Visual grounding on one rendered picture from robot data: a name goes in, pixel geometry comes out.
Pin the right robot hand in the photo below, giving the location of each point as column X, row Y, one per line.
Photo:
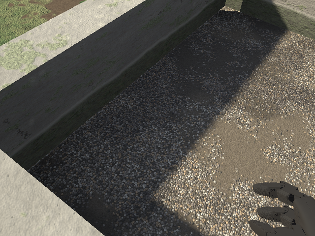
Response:
column 298, row 221

